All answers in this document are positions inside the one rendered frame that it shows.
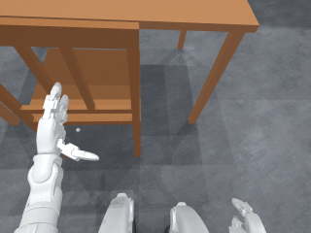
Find robot right thigh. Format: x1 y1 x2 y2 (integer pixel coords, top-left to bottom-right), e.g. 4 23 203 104
170 205 209 233

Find left robot forearm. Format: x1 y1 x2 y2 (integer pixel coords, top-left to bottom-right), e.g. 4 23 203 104
14 152 64 233

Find robot left shin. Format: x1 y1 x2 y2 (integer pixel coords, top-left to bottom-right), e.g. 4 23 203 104
117 193 133 233

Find table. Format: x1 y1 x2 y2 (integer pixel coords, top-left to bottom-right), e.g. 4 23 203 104
0 0 259 126

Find left robot hand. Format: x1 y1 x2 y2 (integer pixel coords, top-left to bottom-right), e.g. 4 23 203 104
36 82 99 162

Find right robot hand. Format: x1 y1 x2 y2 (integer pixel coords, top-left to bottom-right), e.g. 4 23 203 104
228 198 266 233

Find chair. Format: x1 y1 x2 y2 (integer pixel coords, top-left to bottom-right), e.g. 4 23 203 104
0 17 141 159

